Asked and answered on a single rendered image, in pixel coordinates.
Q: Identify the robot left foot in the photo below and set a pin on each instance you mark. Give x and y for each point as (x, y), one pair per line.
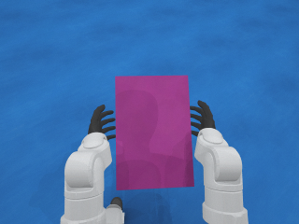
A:
(117, 201)

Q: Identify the robot right forearm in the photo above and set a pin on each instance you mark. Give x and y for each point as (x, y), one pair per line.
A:
(223, 179)

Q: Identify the left robot hand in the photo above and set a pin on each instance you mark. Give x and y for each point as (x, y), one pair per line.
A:
(97, 124)

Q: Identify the robot left forearm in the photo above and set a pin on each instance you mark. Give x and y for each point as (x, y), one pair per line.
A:
(84, 181)

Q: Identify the robot left shin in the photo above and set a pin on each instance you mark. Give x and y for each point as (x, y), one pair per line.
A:
(113, 206)

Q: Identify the carton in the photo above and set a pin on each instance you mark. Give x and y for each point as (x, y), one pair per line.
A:
(153, 132)

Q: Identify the right robot hand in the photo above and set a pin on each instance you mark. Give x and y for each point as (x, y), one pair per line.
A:
(206, 117)

